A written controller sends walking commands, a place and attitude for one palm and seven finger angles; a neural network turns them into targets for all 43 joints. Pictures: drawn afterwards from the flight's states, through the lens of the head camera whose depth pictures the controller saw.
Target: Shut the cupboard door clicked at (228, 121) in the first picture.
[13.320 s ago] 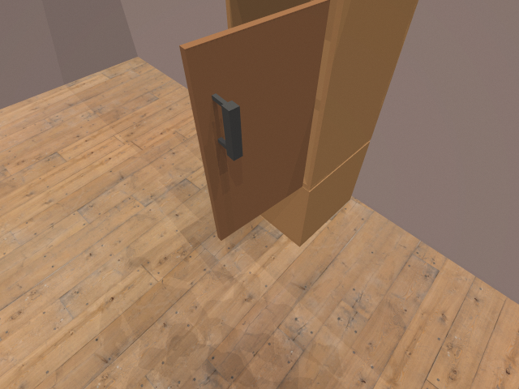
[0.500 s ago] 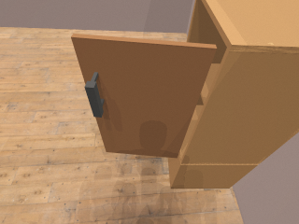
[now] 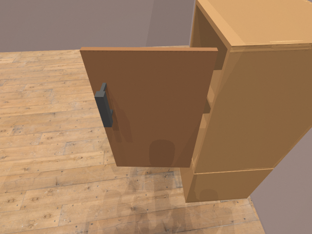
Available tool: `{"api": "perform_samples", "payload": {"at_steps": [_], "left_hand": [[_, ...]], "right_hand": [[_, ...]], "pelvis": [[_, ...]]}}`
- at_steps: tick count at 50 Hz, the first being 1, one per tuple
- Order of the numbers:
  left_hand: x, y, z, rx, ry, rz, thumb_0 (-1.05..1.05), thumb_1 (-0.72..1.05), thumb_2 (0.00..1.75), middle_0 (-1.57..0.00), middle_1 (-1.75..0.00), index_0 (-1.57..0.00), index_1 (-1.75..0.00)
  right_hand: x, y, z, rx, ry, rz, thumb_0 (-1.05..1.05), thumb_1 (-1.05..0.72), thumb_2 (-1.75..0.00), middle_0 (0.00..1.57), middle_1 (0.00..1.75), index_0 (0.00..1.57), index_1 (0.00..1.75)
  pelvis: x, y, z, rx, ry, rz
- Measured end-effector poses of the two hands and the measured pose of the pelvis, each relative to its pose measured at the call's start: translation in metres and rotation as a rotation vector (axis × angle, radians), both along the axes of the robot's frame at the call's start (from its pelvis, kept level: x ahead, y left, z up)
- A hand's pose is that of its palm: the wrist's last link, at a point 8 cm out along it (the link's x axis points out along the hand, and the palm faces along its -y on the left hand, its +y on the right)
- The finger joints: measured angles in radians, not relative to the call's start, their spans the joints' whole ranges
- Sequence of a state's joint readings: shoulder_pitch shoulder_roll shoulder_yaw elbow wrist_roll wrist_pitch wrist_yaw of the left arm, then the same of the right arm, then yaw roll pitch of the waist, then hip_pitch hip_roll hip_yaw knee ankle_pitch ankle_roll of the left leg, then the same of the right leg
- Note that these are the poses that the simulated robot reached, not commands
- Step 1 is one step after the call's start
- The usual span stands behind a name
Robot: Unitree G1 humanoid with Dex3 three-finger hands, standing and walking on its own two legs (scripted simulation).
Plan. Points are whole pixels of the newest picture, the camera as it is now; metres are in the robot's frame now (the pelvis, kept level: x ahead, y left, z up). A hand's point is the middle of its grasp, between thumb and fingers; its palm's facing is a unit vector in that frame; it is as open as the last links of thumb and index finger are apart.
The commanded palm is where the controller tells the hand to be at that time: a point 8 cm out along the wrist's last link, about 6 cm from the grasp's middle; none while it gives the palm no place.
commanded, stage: look again from close up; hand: left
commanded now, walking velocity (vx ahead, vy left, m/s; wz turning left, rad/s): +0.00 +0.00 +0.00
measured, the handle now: (106, 105) +0.45 +0.18 +0.09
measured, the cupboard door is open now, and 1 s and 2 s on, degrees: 85 85 85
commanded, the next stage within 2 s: raise the hand and make a fist in 0.22 s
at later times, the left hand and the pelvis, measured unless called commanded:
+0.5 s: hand (88, 204) +0.20 +0.19 -0.03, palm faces +0.24 -0.96 -0.15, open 7.2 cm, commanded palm +0.11 +0.24 -0.05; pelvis +0.01 +0.00 -0.01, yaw +2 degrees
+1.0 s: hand (99, 214) +0.17 +0.15 +0.01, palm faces -0.09 -0.99 -0.07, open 4.9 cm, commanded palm +0.13 +0.22 +0.00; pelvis -0.03 -0.04 -0.08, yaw +3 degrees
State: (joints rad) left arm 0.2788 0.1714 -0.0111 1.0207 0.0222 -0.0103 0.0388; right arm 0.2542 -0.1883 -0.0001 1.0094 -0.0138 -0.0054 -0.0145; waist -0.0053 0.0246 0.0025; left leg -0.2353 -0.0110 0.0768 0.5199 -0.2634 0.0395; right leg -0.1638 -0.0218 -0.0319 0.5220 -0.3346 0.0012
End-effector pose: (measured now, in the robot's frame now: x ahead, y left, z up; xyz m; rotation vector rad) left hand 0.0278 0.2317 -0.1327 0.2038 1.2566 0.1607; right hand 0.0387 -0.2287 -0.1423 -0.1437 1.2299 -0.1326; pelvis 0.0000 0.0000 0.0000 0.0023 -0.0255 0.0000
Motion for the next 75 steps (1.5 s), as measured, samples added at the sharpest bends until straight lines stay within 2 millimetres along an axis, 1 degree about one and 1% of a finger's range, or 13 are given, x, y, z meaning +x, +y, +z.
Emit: {"api": "perform_samples", "payload": {"at_steps": [17, 19, 25, 28, 31, 37, 40, 46, 51, 55, 60, 69, 75], "left_hand": [[-0.017, -0.001, -0.007, -0.030, 0.139, 0.003, 0.00, 0.91, 0.90, -0.20, -0.30, -0.20, -0.30], [0.013, 0.006, 0.009, -0.027, -0.039, 0.085, 0.01, 0.91, 0.90, -0.20, -0.30, -0.20, -0.30], [0.144, 0.005, 0.123, 0.019, -0.839, 0.051, 0.01, 0.91, 0.90, -0.23, -0.34, -0.23, -0.34], [0.171, -0.003, 0.152, -0.039, -1.104, -0.023, 0.01, 0.91, 0.90, -0.27, -0.38, -0.26, -0.38], [0.160, -0.014, 0.144, -0.136, -1.236, -0.107, 0.00, 0.91, 0.90, -0.31, -0.42, -0.31, -0.42], [0.082, -0.009, 0.082, -0.172, -1.071, -0.062, 0.00, 0.91, 0.90, -0.41, -0.53, -0.41, -0.54], [0.057, 0.001, 0.087, -0.084, -1.093, -0.012, 0.01, 0.90, 0.90, -0.47, -0.59, -0.47, -0.59], [0.087, -0.011, 0.141, -0.062, -1.411, -0.168, 0.02, 0.91, 0.90, -0.57, -0.71, -0.57, -0.71], [0.132, -0.031, 0.138, -0.230, -1.234, -0.292, 0.01, 0.90, 0.90, -0.66, -0.81, -0.66, -0.81], [0.131, -0.021, 0.138, -0.214, -1.090, -0.186, 0.01, 0.90, 0.90, -0.74, -0.89, -0.74, -0.89], [0.115, 0.008, 0.162, -0.060, -1.201, -0.082, 0.01, 0.90, 0.90, -0.83, -0.99, -0.83, -0.99], [0.126, -0.002, 0.158, -0.193, -1.229, -0.209, 0.01, 0.91, 0.90, -0.99, -1.17, -0.99, -1.17], [0.137, 0.015, 0.188, -0.124, -1.297, -0.163, 0.01, 0.90, 0.90, -1.11, -1.29, -1.11, -1.29]], "right_hand": [[-0.033, 0.006, 0.003, -0.004, 0.175, -0.014, 0.00, -0.91, -0.90, 0.20, 0.30, 0.20, 0.30], [-0.020, 0.002, 0.009, -0.042, 0.069, -0.014, 0.01, -0.91, -0.90, 0.21, 0.30, 0.20, 0.30], [0.054, -0.017, 0.025, -0.065, -0.349, 0.018, 0.01, -0.90, -0.90, 0.21, 0.30, 0.20, 0.30], [0.095, -0.026, 0.036, -0.067, -0.515, 0.036, 0.01, -0.90, -0.90, 0.21, 0.30, 0.20, 0.30], [0.131, -0.034, 0.048, -0.081, -0.629, 0.083, 0.01, -0.90, -0.90, 0.21, 0.30, 0.20, 0.30], [0.179, -0.044, 0.055, -0.134, -0.743, 0.224, 0.01, -0.90, -0.90, 0.20, 0.30, 0.20, 0.30], [0.190, -0.039, 0.047, -0.135, -0.770, 0.269, 0.01, -0.90, -0.90, 0.20, 0.30, 0.20, 0.30], [0.175, -0.017, 0.016, -0.063, -0.749, 0.268, 0.01, -0.90, -0.90, 0.20, 0.30, 0.20, 0.30], [0.128, -0.009, 0.001, 0.007, -0.636, 0.133, 0.01, -0.90, -0.90, 0.21, 0.30, 0.20, 0.30], [0.089, -0.016, 0.003, -0.003, -0.547, 0.028, 0.01, -0.90, -0.90, 0.21, 0.30, 0.20, 0.30], [0.063, -0.030, 0.008, -0.068, -0.476, 0.037, 0.01, -0.90, -0.90, 0.21, 0.30, 0.20, 0.30], [0.084, -0.032, 0.028, -0.139, -0.555, 0.090, 0.01, -0.90, -0.90, 0.21, 0.30, 0.20, 0.30], [0.117, -0.004, 0.053, -0.095, -0.680, 0.112, 0.01, -0.90, -0.90, 0.20, 0.30, 0.20, 0.30]], "pelvis": [[0.014, 0.003, 0.004, 0.001, 0.037, -0.008], [0.014, 0.001, 0.000, 0.001, 0.039, 0.000], [0.014, -0.001, -0.008, 0.004, 0.077, 0.035], [0.007, -0.007, -0.017, 0.007, 0.130, 0.025], [0.000, -0.017, -0.032, 0.016, 0.180, 0.014], [-0.011, -0.033, -0.062, 0.000, 0.228, 0.040], [-0.015, -0.036, -0.073, -0.023, 0.235, 0.059], [-0.028, -0.039, -0.085, -0.055, 0.224, 0.072], [-0.032, -0.037, -0.074, -0.035, 0.212, 0.049], [-0.026, -0.032, -0.058, -0.013, 0.193, 0.025], [-0.023, -0.025, -0.050, -0.014, 0.185, 0.024], [-0.025, -0.008, -0.048, -0.036, 0.174, 0.035], [-0.018, -0.001, -0.039, -0.036, 0.141, 0.030]]}}
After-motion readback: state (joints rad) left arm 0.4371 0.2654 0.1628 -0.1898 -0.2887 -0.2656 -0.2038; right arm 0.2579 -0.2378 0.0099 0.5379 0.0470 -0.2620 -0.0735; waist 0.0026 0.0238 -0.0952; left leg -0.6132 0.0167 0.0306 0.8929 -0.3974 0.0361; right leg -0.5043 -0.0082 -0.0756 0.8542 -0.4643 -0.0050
